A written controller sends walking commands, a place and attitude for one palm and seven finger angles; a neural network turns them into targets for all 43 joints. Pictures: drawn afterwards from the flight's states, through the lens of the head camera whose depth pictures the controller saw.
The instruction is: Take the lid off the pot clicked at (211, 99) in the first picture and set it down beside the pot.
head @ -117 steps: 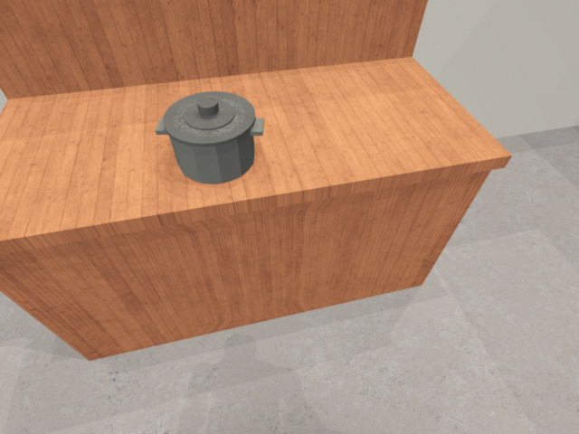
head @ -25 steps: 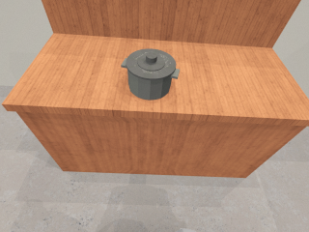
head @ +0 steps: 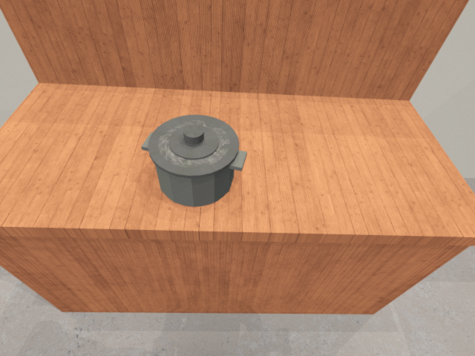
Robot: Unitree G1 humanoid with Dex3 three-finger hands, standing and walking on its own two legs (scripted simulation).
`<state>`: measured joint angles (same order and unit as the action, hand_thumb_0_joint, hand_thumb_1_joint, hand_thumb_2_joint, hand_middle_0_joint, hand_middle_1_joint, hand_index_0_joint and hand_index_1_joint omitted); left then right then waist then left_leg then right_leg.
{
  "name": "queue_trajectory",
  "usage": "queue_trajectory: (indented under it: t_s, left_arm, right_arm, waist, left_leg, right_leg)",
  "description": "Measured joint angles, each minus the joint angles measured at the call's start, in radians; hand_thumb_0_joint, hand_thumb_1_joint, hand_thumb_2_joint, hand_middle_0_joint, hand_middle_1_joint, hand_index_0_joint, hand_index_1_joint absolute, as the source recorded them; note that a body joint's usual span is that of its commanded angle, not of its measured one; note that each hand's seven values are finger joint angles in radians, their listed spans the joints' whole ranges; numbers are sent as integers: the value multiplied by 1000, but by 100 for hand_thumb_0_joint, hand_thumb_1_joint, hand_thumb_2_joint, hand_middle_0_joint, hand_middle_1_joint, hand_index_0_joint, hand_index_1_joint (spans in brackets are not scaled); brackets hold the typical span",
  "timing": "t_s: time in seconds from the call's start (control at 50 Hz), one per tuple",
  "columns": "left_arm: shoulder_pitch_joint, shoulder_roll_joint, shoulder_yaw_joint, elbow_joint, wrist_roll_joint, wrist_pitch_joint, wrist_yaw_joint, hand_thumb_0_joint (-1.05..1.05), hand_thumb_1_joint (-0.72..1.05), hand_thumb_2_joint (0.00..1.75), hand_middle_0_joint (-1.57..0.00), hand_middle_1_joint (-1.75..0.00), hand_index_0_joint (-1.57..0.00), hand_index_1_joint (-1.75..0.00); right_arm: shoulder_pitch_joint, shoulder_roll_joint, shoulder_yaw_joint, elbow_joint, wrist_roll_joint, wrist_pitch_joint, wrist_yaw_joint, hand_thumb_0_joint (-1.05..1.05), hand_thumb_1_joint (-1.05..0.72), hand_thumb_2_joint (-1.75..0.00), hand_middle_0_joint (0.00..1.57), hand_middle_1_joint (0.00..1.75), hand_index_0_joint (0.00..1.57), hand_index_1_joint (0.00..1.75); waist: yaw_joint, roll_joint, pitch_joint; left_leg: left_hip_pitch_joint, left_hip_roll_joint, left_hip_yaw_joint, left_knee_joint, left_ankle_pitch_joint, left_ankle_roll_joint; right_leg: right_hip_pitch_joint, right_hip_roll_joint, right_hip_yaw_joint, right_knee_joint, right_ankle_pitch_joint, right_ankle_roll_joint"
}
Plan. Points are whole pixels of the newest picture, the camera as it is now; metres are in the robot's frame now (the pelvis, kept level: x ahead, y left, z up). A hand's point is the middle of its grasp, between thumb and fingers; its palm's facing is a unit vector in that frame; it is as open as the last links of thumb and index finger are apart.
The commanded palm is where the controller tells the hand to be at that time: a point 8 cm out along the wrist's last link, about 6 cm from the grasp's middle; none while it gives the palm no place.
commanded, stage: come to a stop and stand still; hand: left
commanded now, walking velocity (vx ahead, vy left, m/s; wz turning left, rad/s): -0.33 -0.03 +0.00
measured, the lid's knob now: (193, 134) +0.52 +0.13 +0.07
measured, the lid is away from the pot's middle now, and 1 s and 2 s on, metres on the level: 0.00 0.00 0.00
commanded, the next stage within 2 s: look again from close up in 1.98 s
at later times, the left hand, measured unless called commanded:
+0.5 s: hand out of the picture +0.01 +0.15 -0.16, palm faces +0.07 -0.95 -0.29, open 7.4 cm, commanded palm none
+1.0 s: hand out of the picture +0.01 +0.21 -0.17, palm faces +0.02 -0.97 -0.25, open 7.4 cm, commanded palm none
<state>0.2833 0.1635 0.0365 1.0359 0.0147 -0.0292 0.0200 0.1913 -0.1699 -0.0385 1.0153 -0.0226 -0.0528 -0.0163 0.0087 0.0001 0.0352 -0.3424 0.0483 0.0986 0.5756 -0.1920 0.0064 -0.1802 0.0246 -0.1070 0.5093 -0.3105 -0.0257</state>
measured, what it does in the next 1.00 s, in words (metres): steps on the spot: right foot, then left foot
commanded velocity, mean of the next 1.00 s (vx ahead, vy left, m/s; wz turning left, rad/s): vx -0.03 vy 0.05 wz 0.00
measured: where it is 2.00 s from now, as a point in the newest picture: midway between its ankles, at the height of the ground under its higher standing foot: outside the picture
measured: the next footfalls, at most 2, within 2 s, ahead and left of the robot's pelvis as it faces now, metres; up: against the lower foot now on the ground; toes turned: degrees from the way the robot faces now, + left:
right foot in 0.38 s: +0.06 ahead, -0.18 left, +0.00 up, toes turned +1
left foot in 0.74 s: +0.01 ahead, +0.10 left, +0.00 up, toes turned +4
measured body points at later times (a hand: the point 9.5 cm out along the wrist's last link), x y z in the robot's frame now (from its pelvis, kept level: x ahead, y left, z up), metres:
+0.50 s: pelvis +0.00 -0.05 +0.00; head +0.02 -0.07 +0.45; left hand +0.01 +0.20 -0.13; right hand +0.08 -0.30 -0.15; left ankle +0.01 +0.08 -0.69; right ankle +0.02 -0.18 -0.73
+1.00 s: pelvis -0.01 +0.02 +0.00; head -0.01 +0.01 +0.45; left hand +0.01 +0.26 -0.15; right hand +0.04 -0.22 -0.15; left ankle -0.03 +0.09 -0.73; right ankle +0.02 -0.18 -0.73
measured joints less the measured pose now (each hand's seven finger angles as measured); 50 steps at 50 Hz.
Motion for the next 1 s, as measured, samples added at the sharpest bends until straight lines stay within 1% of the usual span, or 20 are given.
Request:
queue_trajectory:
  t_s: [0.04,0.1,0.2,0.28,0.32,0.36,0.38,0.44,0.46,0.52,0.56,0.64,0.7,0.74,0.76,0.82,0.86,0.9,0.94,1.0]
  left_arm:
    - [-1,7,-4,18,-5,14,7,1,92,90,-20,-29,-20,-30]
    - [-6,9,-15,29,-10,34,19,1,91,90,-20,-29,-20,-30]
    - [-28,2,-13,2,-10,55,29,1,91,89,-20,-29,-20,-30]
    - [-47,17,9,-29,-9,68,30,1,91,89,-20,-29,-20,-30]
    - [-49,26,16,-42,-7,66,29,1,90,90,-20,-29,-20,-30]
    - [-38,39,17,-51,-1,57,28,0,90,90,-20,-29,-20,-30]
    - [-23,52,14,-57,3,48,28,0,90,90,-20,-29,-20,-30]
    - [-16,38,0,-35,12,51,20,0,90,90,-20,-29,-20,-30]
    - [-8,31,-3,-34,12,51,17,0,90,90,-20,-29,-20,-30]
    - [14,20,-6,-36,13,51,14,1,90,89,-20,-29,-20,-30]
    - [22,19,-4,-39,15,49,14,1,90,89,-21,-29,-21,-30]
    - [29,27,1,-44,18,44,13,1,90,89,-21,-29,-21,-30]
    - [30,40,5,-37,16,50,13,1,90,89,-21,-30,-21,-30]
    - [27,40,-10,-23,13,41,28,1,90,89,-21,-30,-21,-30]
    - [17,44,-14,-17,11,43,31,1,90,89,-21,-30,-21,-30]
    - [5,51,-25,-11,6,57,29,1,90,89,-21,-29,-21,-30]
    - [3,51,-33,-12,4,58,23,1,90,89,-21,-29,-21,-30]
    - [4,49,-38,-14,2,52,18,1,90,89,-20,-29,-20,-30]
    - [9,41,-43,-17,1,51,15,1,90,90,-20,-29,-20,-30]
    - [18,33,-47,-22,3,52,11,1,90,90,-20,-29,-20,-30]
  right_arm:
    - [-17,24,14,12,1,0,-7,0,-91,-90,19,30,20,30]
    - [-35,54,36,23,7,12,-20,0,-91,-90,19,30,20,30]
    - [-84,67,25,0,11,39,-33,-1,-92,-90,20,30,21,30]
    - [-107,45,7,-22,3,66,-24,-1,-92,-90,20,30,21,30]
    - [-106,28,-1,-23,-1,76,-17,-1,-92,-90,20,30,21,30]
    - [-95,11,-8,-20,1,85,-10,-1,-92,-90,20,30,21,30]
    - [-86,9,-10,-21,6,90,-6,0,-91,-90,20,30,21,30]
    - [-62,-32,-29,-12,7,115,4,0,-91,-90,20,30,21,30]
    - [-51,-44,-34,-8,5,121,7,0,-91,-90,20,30,21,30]
    - [-14,-72,-42,-3,2,122,14,0,-91,-90,20,30,20,30]
    - [11,-83,-43,-5,1,119,16,0,-91,-90,20,30,20,30]
    - [46,-92,-39,-3,2,116,14,0,-91,-90,19,30,20,30]
    - [59,-83,-28,-3,7,99,9,0,-91,-90,19,30,20,30]
    - [78,-92,-15,-30,6,75,8,0,-91,-90,19,30,20,30]
    - [82,-85,-10,-38,3,68,5,0,-91,-90,19,30,20,30]
    - [101,-54,14,-63,-5,68,3,0,-91,-90,19,30,20,30]
    - [106,-30,31,-73,-3,67,2,0,-91,-90,19,30,20,30]
    - [103,-13,35,-73,-4,70,-10,1,-93,-90,20,30,20,30]
    - [100,-18,33,-69,-1,69,-11,1,-96,-90,20,30,21,30]
    - [98,-22,35,-70,1,61,-5,2,-97,-90,20,30,21,30]
  waist:
    - [7,-30,1]
    - [24,-66,-5]
    - [19,-35,32]
    - [15,-6,61]
    - [19,5,63]
    - [24,10,55]
    - [26,-8,42]
    - [23,27,34]
    - [24,32,27]
    - [27,23,9]
    - [27,8,4]
    - [35,-20,-1]
    - [37,-39,-6]
    - [11,-5,-11]
    - [2,-8,-5]
    - [4,-4,-7]
    - [4,9,-11]
    - [5,16,-13]
    - [6,23,-17]
    - [4,24,-22]
  left_leg:
    - [25,-16,3,5,-21,37]
    - [63,-47,19,-37,-50,55]
    - [89,-48,13,-116,-1,53]
    - [78,-26,6,-119,15,34]
    - [66,-16,3,-102,14,21]
    - [44,-9,-1,-57,-3,4]
    - [24,-18,7,-22,-21,-4]
    - [-20,-31,-53,129,-192,-17]
    - [-37,-42,-70,193,-213,-17]
    - [-69,-63,-86,345,-207,-23]
    - [-63,-68,-81,367,-204,-29]
    - [-4,-66,-70,251,-218,-33]
    - [85,-67,-60,48,-159,-29]
    - [127,-39,-63,-47,-110,-21]
    - [112,-46,-66,-17,-132,-7]
    - [97,-61,-58,49,-174,26]
    - [103,-65,-53,54,-177,36]
    - [113,-73,-46,51,-177,42]
    - [125,-78,-34,36,-174,48]
    - [138,-84,-17,3,-162,55]
  right_leg:
    - [19,-14,6,28,-38,9]
    - [16,-42,41,65,-102,27]
    - [-79,-47,102,246,-208,41]
    - [-151,-49,126,335,-208,41]
    - [-148,-57,123,293,-170,39]
    - [-105,-70,117,158,-62,40]
    - [-84,-87,136,74,-10,30]
    - [-93,-73,122,104,0,39]
    - [-89,-73,121,93,5,41]
    - [-76,-79,125,36,39,41]
    - [-71,-89,129,7,58,41]
    - [-72,-107,135,-25,81,52]
    - [-85,-117,143,-15,81,72]
    - [-109,-102,117,34,58,85]
    - [-122,-111,112,68,38,80]
    - [-126,-116,125,116,-32,28]
    - [-115,-111,140,108,-26,13]
    - [-103,-113,158,88,25,22]
    - [-97,-117,169,77,24,34]
    - [-96,-122,185,58,28,37]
